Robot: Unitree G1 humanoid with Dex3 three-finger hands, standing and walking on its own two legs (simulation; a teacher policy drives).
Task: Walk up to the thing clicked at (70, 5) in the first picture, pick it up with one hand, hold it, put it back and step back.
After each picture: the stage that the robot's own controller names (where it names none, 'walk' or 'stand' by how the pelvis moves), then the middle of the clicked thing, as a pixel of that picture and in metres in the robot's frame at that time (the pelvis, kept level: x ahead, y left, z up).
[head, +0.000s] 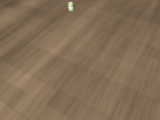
stand; (70, 6) +2.35 +0.16 -0.72
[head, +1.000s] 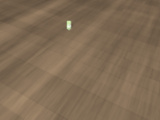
walk; (68, 25) +2.21 +0.13 -0.71
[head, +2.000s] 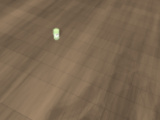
walk; (56, 34) +1.55 +0.18 -0.72
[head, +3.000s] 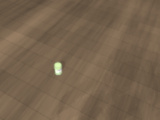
walk; (58, 68) +1.01 +0.19 -0.72
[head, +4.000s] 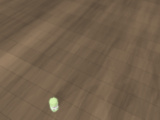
walk; (53, 104) +0.64 +0.20 -0.71
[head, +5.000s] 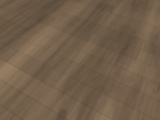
stand; out of the picture +0.43 +0.19 -0.69
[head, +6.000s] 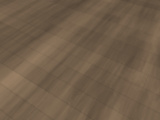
stand; out of the picture +0.40 +0.18 -0.73
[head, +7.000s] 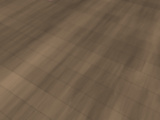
stand; out of the picture +0.39 +0.19 -0.73
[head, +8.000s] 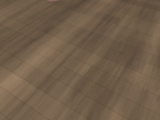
stand; out of the picture +0.38 +0.19 -0.73
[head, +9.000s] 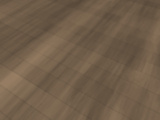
stand; out of the picture +0.38 +0.19 -0.73
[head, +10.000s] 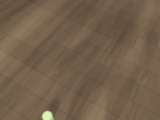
go down; (48, 118) +0.40 +0.20 -0.67
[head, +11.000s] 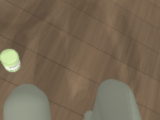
go down; (11, 61) +0.45 +0.25 -0.29
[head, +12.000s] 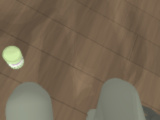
close in; (14, 58) +0.45 +0.25 -0.28
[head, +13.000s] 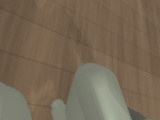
close in; out of the picture +0.44 +0.29 -0.22
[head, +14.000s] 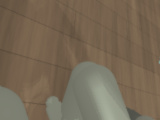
close; out of the picture +0.43 +0.30 -0.22
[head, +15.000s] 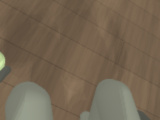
lift; out of the picture +0.37 +0.28 -0.11
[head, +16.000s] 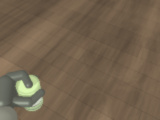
hold; (30, 93) +0.33 +0.18 +0.02
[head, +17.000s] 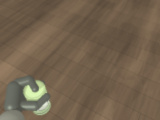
hold; (38, 98) +0.32 +0.16 -0.01
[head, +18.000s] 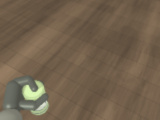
hold; (36, 98) +0.32 +0.17 -0.01
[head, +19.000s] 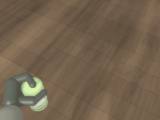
crouch; (35, 94) +0.34 +0.17 -0.04
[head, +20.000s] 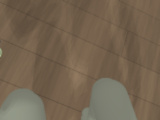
lower; out of the picture +0.47 +0.26 -0.11
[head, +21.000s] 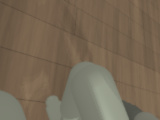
lower; out of the picture +0.43 +0.32 -0.23
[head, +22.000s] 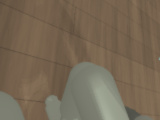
lower; out of the picture +0.43 +0.32 -0.23
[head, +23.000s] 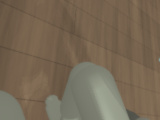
lower; out of the picture +0.43 +0.32 -0.23
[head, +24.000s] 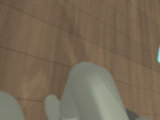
lower; out of the picture +0.43 +0.32 -0.23
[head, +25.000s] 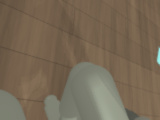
draw back; out of the picture +0.43 +0.31 -0.23
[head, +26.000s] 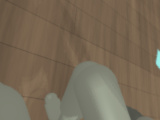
stand; out of the picture +0.43 +0.31 -0.23
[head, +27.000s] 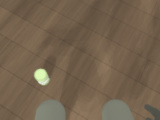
walk; (42, 77) +0.46 +0.23 -0.45
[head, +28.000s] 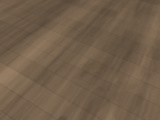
stand; out of the picture +0.41 +0.19 -0.66
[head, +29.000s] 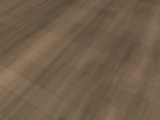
stand; out of the picture +0.41 +0.20 -0.67
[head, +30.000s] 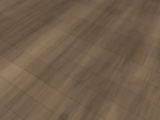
stand; out of the picture +0.41 +0.19 -0.69
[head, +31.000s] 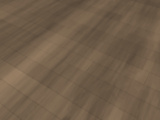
stand; out of the picture +0.42 +0.19 -0.72
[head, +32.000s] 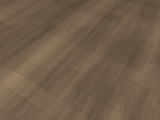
stand; out of the picture +0.40 +0.20 -0.73
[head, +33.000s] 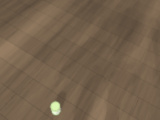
walk; (55, 108) +0.46 +0.15 -0.70
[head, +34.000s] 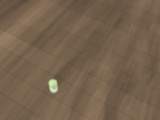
walk; (53, 86) +0.66 +0.21 -0.71
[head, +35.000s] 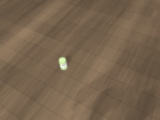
stand; (63, 63) +0.99 +0.28 -0.71
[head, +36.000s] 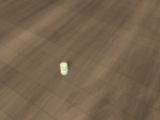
stand; (64, 68) +1.00 +0.18 -0.71
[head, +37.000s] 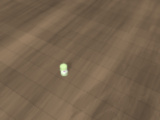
stand; (63, 69) +1.03 +0.18 -0.72
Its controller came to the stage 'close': yes
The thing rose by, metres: 0.70
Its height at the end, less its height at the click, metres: +0.00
